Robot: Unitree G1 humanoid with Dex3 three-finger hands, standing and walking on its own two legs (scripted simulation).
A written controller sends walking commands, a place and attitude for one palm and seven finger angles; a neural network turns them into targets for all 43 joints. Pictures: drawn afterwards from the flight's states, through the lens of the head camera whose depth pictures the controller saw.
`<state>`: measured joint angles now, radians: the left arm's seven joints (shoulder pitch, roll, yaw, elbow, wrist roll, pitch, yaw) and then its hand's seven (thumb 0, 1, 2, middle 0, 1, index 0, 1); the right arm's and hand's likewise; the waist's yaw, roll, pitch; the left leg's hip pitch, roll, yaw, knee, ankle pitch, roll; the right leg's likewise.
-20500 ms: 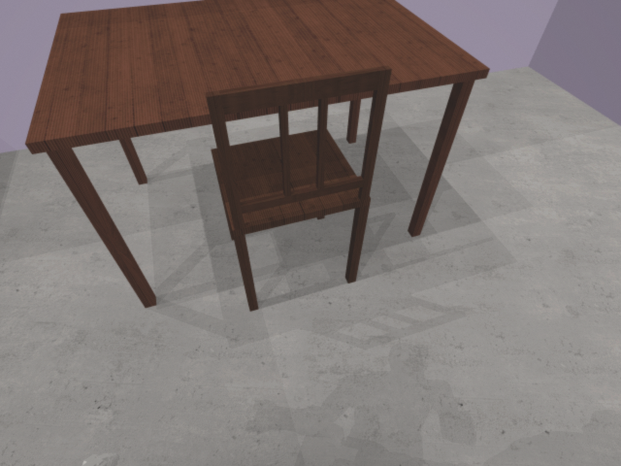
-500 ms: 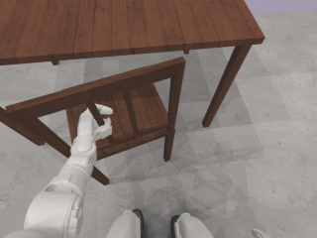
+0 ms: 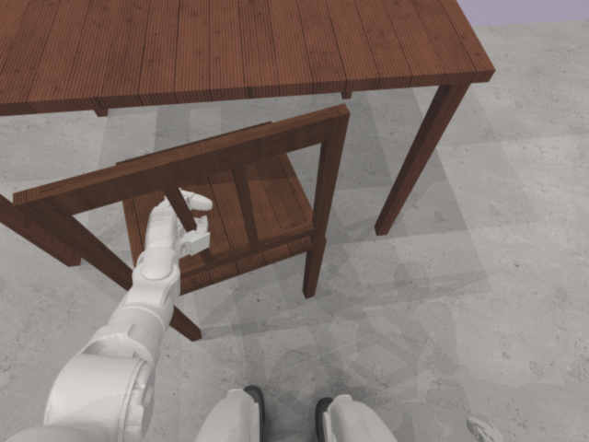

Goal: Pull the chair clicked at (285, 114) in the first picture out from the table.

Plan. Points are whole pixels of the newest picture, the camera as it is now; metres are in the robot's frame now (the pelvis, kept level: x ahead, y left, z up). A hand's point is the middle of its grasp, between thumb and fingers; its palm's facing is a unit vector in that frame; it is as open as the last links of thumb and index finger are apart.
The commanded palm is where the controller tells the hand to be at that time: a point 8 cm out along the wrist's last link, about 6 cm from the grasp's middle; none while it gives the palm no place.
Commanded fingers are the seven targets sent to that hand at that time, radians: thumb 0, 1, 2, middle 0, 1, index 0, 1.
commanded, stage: step backward, pulling the chair out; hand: left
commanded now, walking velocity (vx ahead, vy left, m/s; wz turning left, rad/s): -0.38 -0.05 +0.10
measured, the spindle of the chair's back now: (192, 228) +0.43 +0.15 -0.07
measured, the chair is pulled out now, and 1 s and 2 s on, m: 0.12 0.12 0.13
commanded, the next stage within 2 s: none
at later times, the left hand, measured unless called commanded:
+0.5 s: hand (203, 235) +0.41 +0.13 -0.05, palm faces +0.05 -0.98 -0.21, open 5.1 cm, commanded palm +0.40 +0.18 -0.04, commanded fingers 0.00 0.90 0.90 -0.50 -1.45 -0.50 -1.45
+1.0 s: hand (202, 235) +0.41 +0.13 -0.05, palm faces +0.02 -0.98 -0.21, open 5.1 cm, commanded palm +0.40 +0.18 -0.04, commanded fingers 0.00 0.90 0.90 -0.50 -1.45 -0.50 -1.45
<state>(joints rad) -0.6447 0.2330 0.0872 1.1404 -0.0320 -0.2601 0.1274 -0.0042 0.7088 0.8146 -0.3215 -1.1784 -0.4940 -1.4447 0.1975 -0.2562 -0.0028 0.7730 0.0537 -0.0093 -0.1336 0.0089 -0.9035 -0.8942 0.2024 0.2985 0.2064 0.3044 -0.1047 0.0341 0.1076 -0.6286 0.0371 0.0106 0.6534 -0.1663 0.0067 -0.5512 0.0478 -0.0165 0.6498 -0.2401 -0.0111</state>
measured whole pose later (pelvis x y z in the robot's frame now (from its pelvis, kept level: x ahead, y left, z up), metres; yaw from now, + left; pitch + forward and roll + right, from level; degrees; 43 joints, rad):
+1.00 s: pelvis +0.00 +0.00 +0.00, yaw +0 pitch +8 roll -2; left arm -0.66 0.24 0.09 1.15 -0.03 -0.24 0.12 0.00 0.71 0.81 -0.30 -1.20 -0.49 -1.44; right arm 0.20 -0.25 -0.01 0.78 0.05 -0.01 -0.13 0.01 -0.90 -0.89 0.20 0.30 0.21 0.30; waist -0.10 0.02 0.10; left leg -0.64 0.04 0.01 0.66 -0.17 0.01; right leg -0.56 0.05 -0.01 0.66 -0.24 -0.01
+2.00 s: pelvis +0.00 +0.00 +0.00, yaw +0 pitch +8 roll -2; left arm -0.66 0.24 0.10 1.16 -0.04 -0.23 0.11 0.00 0.71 0.80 -0.29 -1.20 -0.49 -1.44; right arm 0.20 -0.25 -0.01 0.78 0.05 -0.01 -0.12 0.01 -0.90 -0.89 0.20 0.30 0.21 0.30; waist -0.10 0.03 0.10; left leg -0.64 0.04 0.01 0.66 -0.17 0.00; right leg -0.56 0.05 -0.02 0.67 -0.24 -0.01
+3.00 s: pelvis +0.09 +0.00 +0.03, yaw +0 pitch +1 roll +0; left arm -0.19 0.12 -0.02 0.82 -0.07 -0.07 0.10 0.06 0.73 0.78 -0.21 -1.12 -0.49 -1.44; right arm 0.18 -0.22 0.03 0.66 0.02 0.05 -0.13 0.01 -0.90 -0.89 0.20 0.30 0.21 0.30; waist -0.02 0.04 0.02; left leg -0.23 0.02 0.04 0.43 -0.22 0.00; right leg -0.14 0.03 0.01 0.39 -0.27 -0.02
